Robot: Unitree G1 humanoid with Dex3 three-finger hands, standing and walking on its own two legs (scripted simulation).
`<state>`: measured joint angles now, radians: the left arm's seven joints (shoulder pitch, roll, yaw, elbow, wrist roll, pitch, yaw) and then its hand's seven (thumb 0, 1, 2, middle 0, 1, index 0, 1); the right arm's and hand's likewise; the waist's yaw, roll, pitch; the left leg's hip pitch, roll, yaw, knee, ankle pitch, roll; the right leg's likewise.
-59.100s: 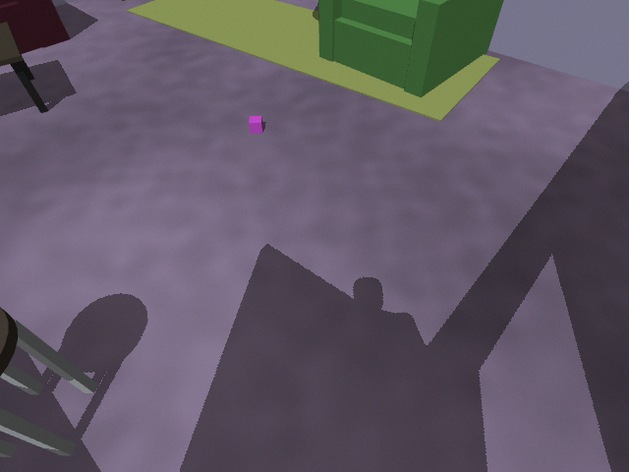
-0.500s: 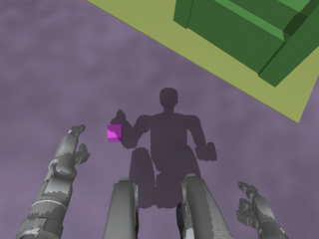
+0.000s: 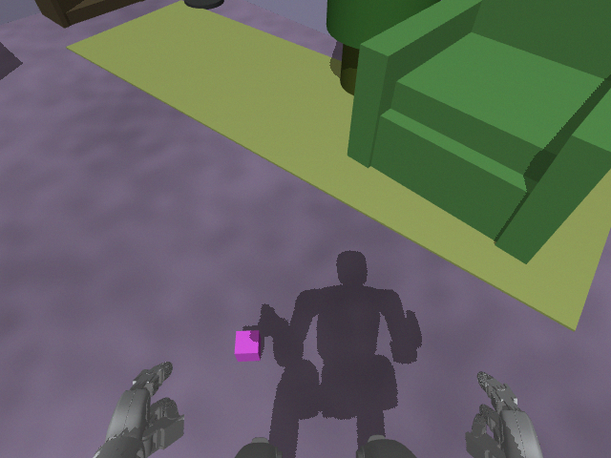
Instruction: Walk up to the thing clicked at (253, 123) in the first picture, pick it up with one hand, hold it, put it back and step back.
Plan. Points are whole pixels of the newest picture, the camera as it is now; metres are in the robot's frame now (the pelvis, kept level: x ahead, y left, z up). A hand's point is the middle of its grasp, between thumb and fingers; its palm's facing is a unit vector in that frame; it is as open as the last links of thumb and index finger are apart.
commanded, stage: home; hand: left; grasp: from above
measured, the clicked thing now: (248, 346) +0.52 +0.18 -0.67
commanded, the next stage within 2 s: none
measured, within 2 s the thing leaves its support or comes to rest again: neither
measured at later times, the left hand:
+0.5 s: hand (167, 443) +0.17 +0.18 -0.04, palm faces +0.05 -0.98 -0.20, open 7.4 cm
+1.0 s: hand (169, 440) +0.17 +0.18 -0.04, palm faces +0.04 -0.98 -0.20, open 7.4 cm
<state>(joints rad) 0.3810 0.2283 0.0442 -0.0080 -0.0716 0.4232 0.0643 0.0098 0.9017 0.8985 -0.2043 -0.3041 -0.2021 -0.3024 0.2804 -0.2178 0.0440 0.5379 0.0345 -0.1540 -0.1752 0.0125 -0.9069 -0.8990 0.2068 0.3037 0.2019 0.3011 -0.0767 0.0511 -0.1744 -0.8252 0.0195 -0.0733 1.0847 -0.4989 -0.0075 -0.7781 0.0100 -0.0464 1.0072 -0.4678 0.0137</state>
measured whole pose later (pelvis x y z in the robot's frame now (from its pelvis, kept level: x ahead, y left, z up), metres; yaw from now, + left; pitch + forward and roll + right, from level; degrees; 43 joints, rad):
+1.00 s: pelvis +0.01 +0.00 +0.01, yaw +0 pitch +10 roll -3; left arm 0.50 0.23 0.03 -0.13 -0.05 0.45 0.01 0.01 0.90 0.90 -0.20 -0.30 -0.20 -0.30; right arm 0.29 -0.22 0.04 0.54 0.01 -0.24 -0.18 0.02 -0.91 -0.90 0.21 0.30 0.20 0.30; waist -0.04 0.05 -0.15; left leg -0.70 0.01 -0.07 1.02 -0.50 0.00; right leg -0.66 0.00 -0.04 0.95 -0.47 0.02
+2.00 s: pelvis +0.02 +0.00 +0.01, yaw +0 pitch +11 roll -3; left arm 0.51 0.23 0.03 -0.14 -0.05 0.45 0.01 0.01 0.90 0.90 -0.20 -0.30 -0.20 -0.30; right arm 0.29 -0.22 0.03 0.53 0.01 -0.22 -0.17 0.01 -0.91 -0.90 0.21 0.30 0.20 0.30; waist -0.04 0.05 -0.16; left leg -0.70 0.01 -0.07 1.03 -0.52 0.00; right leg -0.65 0.00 -0.04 0.95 -0.49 0.02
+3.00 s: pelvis +0.00 +0.01 +0.07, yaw -1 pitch -4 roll +0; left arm 0.19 0.27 0.03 1.07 0.03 0.01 0.03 0.01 0.90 0.90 -0.21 -0.30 -0.20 -0.30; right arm 0.16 -0.27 -0.04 1.07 -0.03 -0.01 -0.02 0.01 -0.91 -0.90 0.21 0.30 0.20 0.30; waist 0.02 0.01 0.07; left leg -0.13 -0.02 -0.01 0.42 -0.22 0.01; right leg -0.14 -0.04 0.01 0.43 -0.22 0.04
